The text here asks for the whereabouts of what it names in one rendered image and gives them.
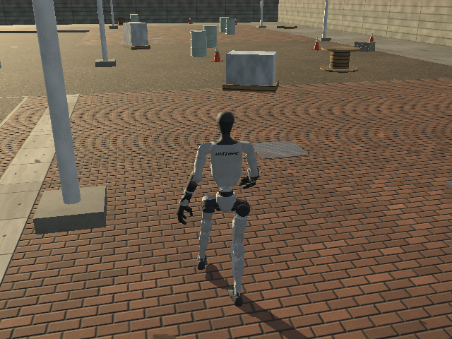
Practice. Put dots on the right robot forearm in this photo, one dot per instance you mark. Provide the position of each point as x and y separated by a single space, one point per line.
253 179

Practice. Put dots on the left robot hand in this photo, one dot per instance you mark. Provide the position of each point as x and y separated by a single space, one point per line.
180 210

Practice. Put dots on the robot right upper arm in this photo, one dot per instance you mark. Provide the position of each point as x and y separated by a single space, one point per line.
250 158

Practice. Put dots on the right robot shin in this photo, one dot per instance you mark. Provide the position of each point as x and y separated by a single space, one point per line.
237 271

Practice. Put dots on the left robot thigh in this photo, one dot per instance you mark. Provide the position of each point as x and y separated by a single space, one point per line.
208 208

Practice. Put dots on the robot left upper arm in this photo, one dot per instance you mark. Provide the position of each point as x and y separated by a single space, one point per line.
200 160

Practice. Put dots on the right robot hand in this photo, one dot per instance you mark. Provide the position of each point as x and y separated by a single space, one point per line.
245 181

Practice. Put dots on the left robot forearm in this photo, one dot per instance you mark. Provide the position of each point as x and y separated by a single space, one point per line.
189 191

